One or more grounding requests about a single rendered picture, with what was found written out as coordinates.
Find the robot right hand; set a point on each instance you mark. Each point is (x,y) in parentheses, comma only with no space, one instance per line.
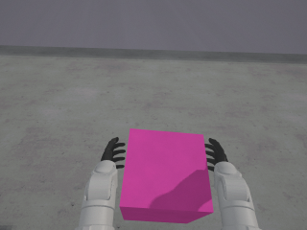
(217,153)

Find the robot left hand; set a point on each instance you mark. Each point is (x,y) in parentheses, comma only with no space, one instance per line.
(110,152)

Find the robot left forearm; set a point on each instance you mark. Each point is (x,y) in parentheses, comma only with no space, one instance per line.
(99,198)

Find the carton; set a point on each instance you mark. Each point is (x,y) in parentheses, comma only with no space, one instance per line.
(166,177)

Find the robot right forearm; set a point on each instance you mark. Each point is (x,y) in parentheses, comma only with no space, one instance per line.
(235,202)

